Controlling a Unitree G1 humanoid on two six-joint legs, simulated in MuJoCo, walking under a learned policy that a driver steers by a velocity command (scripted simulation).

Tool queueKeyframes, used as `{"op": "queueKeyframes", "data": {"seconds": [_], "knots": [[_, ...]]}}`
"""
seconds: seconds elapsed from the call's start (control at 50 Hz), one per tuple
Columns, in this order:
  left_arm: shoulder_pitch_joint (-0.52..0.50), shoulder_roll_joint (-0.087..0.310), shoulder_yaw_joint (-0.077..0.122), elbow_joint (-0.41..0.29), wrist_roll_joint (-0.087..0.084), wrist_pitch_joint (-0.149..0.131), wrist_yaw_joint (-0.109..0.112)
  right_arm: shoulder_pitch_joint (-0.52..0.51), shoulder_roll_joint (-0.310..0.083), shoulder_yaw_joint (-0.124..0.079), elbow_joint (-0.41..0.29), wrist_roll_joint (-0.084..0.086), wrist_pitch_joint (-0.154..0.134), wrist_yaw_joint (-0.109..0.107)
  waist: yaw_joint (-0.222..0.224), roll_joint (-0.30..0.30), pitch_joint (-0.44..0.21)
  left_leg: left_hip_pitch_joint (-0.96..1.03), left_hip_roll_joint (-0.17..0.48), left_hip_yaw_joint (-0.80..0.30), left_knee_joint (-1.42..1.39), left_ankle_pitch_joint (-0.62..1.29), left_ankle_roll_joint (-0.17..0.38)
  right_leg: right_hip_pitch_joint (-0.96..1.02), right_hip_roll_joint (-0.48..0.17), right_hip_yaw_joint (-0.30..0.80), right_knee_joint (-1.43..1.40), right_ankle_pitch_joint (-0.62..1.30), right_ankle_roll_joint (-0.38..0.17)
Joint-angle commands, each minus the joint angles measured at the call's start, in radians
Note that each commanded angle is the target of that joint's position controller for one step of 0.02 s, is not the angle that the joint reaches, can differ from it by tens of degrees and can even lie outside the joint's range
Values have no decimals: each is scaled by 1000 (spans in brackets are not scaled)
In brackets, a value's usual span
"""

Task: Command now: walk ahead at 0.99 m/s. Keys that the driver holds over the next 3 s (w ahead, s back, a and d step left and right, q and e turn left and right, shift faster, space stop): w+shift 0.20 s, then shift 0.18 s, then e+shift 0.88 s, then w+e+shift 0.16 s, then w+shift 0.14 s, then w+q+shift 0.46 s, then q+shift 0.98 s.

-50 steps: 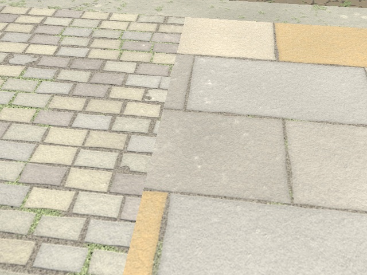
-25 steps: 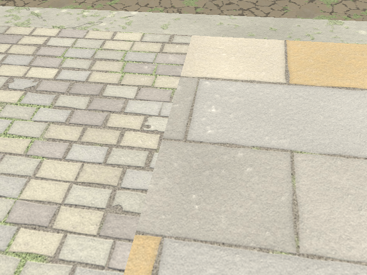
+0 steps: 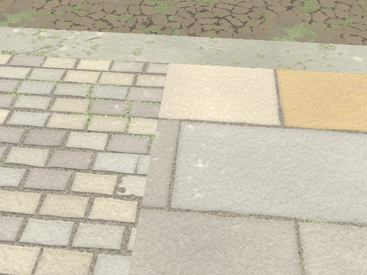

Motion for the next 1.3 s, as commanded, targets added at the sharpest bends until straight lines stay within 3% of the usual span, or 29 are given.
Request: {"op": "queueKeyframes", "data": {"seconds": [0.02,0.14,0.2,0.22,0.24,0.26,0.28,0.32,0.34,0.36,0.4,0.46,0.54,0.6,0.64,0.66,0.68,0.7,0.74,0.78,0.88,1.06,1.08,1.1,1.12,1.14,1.18,1.26,1.3], "knots": [[-128,38,-10,-97,0,-4,-12,-44,-75,-5,-61,15,-41,7,34,46,179,-151,216,-189,-324,89,117,-78,-31,-49,-212,165,24],[-258,44,-22,-126,-18,-17,-16,40,-145,-6,-7,28,-54,-9,10,61,145,97,251,-63,-345,738,66,158,82,-154,-597,378,-38],[-41,122,12,-72,-14,-12,15,36,-215,-17,19,-10,-18,-36,127,159,-41,263,298,-48,43,1266,37,385,197,-160,-583,109,-79],[171,149,28,0,-9,-14,29,7,-218,-20,19,-19,0,-45,222,153,-130,225,282,-30,316,1236,22,575,203,-151,-633,93,-96],[337,200,48,45,12,-16,44,12,-169,-10,4,-18,4,-49,265,135,-225,45,242,-35,629,959,16,816,70,-28,-586,45,-118],[334,302,79,46,46,-26,49,188,40,36,-31,41,0,-23,112,-238,-392,-436,36,-59,1160,-140,-41,1214,-331,549,-587,221,-316],[331,242,81,47,-1,-18,34,104,-94,11,-23,44,-12,-41,175,-63,-497,-501,5,-200,1250,-224,-20,1197,-300,707,-700,391,-316],[182,128,54,72,-15,-35,31,-103,-79,19,-81,30,-23,-45,105,34,-151,-557,107,-187,1096,-101,-19,863,-209,353,-734,676,-234],[95,63,34,31,-59,-54,20,-171,-97,11,-99,63,-32,-35,105,26,-122,-533,137,-211,1083,-148,-38,772,-168,261,-792,658,-220],[70,47,25,49,-49,-67,16,-171,-98,5,-112,71,-22,-28,50,6,-92,-470,171,-204,1025,-117,-38,666,-138,202,-833,679,-200],[57,44,19,76,-50,-78,10,-178,-58,12,-123,44,-1,-25,4,8,-35,-428,189,-176,887,-89,-54,545,-99,150,-897,725,-189],[31,145,43,86,-60,-65,34,-294,-15,33,-190,15,0,-25,-15,15,22,-378,143,-108,543,25,-110,398,-13,59,-913,842,-181],[113,212,76,92,-84,-29,57,-437,-63,25,-233,14,9,-27,49,-18,-45,-251,42,-109,196,355,-131,422,49,68,-833,612,-94],[113,186,84,86,-88,-4,75,-454,-124,4,-254,12,16,-34,26,-55,-46,-212,65,-187,117,382,-109,457,31,183,-723,409,-51],[63,141,79,45,-77,14,84,-327,-158,-11,-211,-7,4,-39,-38,-28,-106,-63,112,-188,52,494,-69,433,95,194,-505,310,-1],[77,73,59,3,-55,19,81,-235,-201,-17,-204,-31,2,-48,-51,114,-236,181,299,-326,118,898,3,292,188,134,-237,-52,49],[320,16,40,22,-64,19,73,-266,-180,1,-237,-57,15,-45,52,324,-408,395,580,-604,166,1164,182,106,267,117,10,-636,81],[390,125,57,42,-77,38,65,-327,-149,-4,-258,-17,34,-41,68,296,-456,333,613,-678,116,845,233,82,164,120,143,-559,102],[220,192,91,16,-85,86,81,-433,-77,9,-279,10,60,-55,51,127,-215,93,461,-466,18,343,157,5,86,50,173,-389,151],[183,172,99,-19,-77,120,95,-488,-100,2,-268,-10,67,-59,77,151,-102,-133,393,-325,-58,229,132,68,53,26,155,-305,166],[120,100,87,-98,-68,121,89,-474,-124,-21,-236,-11,58,-76,62,143,-128,-122,417,-157,-102,306,169,117,10,-12,-37,-203,153],[113,138,115,-132,-68,147,41,-466,-173,-57,-194,40,86,-48,93,148,-123,-108,438,40,29,97,28,426,72,-131,-550,-86,20],[170,176,134,-113,-59,147,50,-424,-138,-53,-171,45,94,-42,106,68,-93,-196,380,85,163,-5,-39,515,79,-65,-660,-19,-27],[214,307,166,-123,-53,142,72,-398,-97,-46,-181,19,102,-35,82,-245,-32,-478,243,184,503,-288,-154,634,-158,303,-783,337,-139],[153,364,163,-168,-21,113,72,-487,-92,-45,-248,-9,95,-44,67,-287,-47,-671,121,-14,721,-404,-189,583,-247,550,-820,331,-291],[125,328,161,-172,-12,84,64,-567,-119,-53,-265,-2,91,-52,95,-152,-69,-694,118,-124,799,-329,-159,565,-210,490,-855,184,-269],[27,274,145,-187,-49,65,73,-518,-135,-63,-234,10,86,-73,31,-73,-60,-688,137,-175,783,-143,-125,549,-133,386,-842,88,-158],[5,200,117,-220,-58,81,97,-463,-116,-64,-220,9,72,-65,9,-87,-127,-574,83,-183,745,-15,-142,515,-53,324,-786,195,-125],[62,207,119,-217,-74,75,96,-473,-102,-55,-226,24,59,-43,37,-91,-141,-560,70,-188,573,27,-143,538,-30,389,-857,-252,-130]]}}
